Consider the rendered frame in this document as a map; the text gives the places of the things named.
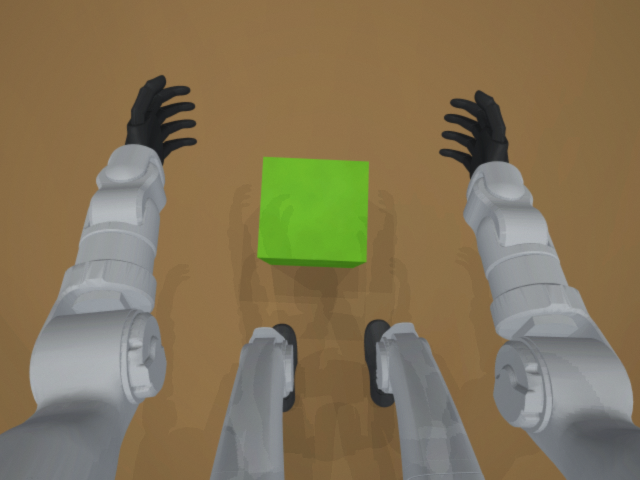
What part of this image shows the right robot hand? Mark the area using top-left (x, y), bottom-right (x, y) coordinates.
top-left (439, 90), bottom-right (509, 179)

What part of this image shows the left robot shin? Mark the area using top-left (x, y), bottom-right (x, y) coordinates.
top-left (239, 327), bottom-right (290, 398)

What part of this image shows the left robot thigh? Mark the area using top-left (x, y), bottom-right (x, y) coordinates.
top-left (210, 337), bottom-right (294, 480)

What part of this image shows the carton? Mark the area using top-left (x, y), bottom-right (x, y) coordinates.
top-left (257, 157), bottom-right (369, 268)

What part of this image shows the left robot hand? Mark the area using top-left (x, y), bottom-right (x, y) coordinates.
top-left (125, 75), bottom-right (197, 166)

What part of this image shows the left robot forearm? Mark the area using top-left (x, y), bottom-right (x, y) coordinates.
top-left (29, 144), bottom-right (167, 403)

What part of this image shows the robot left upper arm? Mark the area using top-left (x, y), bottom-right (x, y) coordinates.
top-left (0, 308), bottom-right (167, 480)

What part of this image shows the right robot forearm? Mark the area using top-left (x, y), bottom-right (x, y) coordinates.
top-left (463, 161), bottom-right (633, 415)

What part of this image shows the robot right upper arm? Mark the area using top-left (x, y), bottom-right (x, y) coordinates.
top-left (493, 336), bottom-right (640, 480)

